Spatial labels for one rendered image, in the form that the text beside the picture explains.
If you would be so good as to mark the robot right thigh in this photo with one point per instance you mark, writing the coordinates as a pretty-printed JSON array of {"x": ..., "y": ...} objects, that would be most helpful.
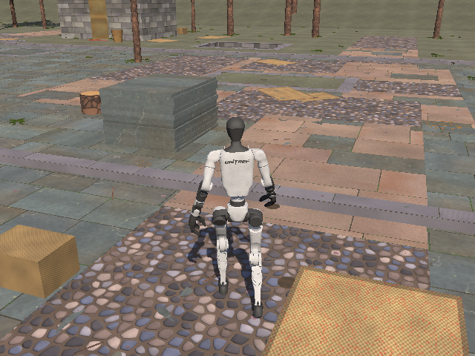
[{"x": 255, "y": 221}]

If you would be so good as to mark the robot left forearm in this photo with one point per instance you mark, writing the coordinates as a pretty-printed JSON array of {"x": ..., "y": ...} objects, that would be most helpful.
[{"x": 199, "y": 201}]

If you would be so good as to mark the right robot shin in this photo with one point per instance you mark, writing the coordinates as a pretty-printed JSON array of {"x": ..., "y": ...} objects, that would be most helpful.
[{"x": 257, "y": 279}]

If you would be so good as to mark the robot left upper arm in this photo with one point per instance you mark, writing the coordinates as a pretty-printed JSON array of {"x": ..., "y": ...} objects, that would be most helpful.
[{"x": 209, "y": 168}]

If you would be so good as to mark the robot right forearm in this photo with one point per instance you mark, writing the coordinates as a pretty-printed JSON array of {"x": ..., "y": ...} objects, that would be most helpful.
[{"x": 271, "y": 190}]

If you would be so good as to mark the robot left hand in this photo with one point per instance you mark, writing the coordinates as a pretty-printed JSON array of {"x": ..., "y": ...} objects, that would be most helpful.
[{"x": 193, "y": 225}]

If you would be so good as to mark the robot right hand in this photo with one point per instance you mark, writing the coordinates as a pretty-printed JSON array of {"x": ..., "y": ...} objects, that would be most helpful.
[{"x": 264, "y": 197}]

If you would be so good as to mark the robot right upper arm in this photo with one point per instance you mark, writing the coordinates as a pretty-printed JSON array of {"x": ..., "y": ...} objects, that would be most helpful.
[{"x": 263, "y": 166}]

